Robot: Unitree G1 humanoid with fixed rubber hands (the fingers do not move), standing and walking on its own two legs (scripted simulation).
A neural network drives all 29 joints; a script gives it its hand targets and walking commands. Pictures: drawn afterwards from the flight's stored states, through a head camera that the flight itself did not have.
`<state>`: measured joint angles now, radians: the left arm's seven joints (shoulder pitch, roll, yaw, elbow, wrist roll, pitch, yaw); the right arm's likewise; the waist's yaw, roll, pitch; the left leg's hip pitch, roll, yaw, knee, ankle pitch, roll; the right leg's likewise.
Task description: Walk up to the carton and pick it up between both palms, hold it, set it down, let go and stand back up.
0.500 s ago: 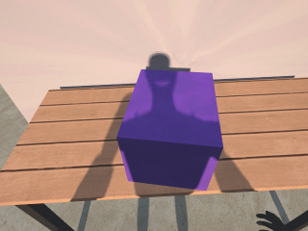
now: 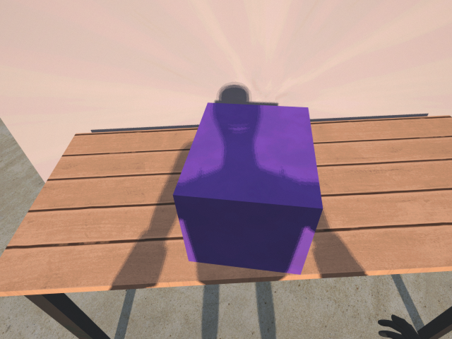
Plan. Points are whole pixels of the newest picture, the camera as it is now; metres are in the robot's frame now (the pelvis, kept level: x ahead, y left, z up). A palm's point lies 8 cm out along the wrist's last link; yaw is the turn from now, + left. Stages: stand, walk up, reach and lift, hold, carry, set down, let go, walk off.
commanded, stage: stand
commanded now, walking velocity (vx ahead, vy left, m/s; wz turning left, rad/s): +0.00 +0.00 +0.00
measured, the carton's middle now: (250, 181) +0.46 -0.01 +0.03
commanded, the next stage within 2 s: none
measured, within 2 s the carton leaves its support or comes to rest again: neither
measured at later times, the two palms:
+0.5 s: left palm out of the picture +0.09 +0.30 -0.09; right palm out of the picture +0.13 -0.28 -0.07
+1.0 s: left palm out of the picture +0.08 +0.30 -0.10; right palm out of the picture +0.12 -0.28 -0.08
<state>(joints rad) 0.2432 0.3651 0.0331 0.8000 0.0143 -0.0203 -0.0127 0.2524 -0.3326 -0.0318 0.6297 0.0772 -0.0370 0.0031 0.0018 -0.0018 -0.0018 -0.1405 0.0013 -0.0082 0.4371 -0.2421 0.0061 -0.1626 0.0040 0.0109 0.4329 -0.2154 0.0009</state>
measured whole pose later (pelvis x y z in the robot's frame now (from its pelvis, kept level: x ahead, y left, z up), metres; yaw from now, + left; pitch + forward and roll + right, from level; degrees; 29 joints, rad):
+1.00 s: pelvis +0.00 +0.00 +0.00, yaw +0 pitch -3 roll +0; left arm 0.23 0.37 0.03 0.87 0.01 -0.02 -0.01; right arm 0.25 -0.33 -0.03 0.68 0.08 -0.04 0.00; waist 0.00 0.00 0.02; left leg -0.14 0.00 -0.01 0.44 -0.24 0.01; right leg -0.16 0.00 0.01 0.43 -0.21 0.00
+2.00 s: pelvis -0.01 +0.00 +0.00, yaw +0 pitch -4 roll +0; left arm 0.21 0.37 0.03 0.90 0.01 -0.02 -0.01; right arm 0.25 -0.33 -0.03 0.70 0.08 -0.03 0.00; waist 0.00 0.00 0.03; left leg -0.14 0.00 -0.01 0.44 -0.23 0.00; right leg -0.16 0.00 0.01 0.43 -0.21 0.00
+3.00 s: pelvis -0.01 +0.00 +0.00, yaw +0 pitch -4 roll +0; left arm 0.19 0.37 0.03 0.91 0.01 -0.02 -0.01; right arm 0.25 -0.33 -0.03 0.70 0.08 -0.03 0.00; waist 0.00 0.01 0.06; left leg -0.14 0.00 -0.01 0.44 -0.23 0.00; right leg -0.16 0.00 0.01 0.43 -0.21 0.00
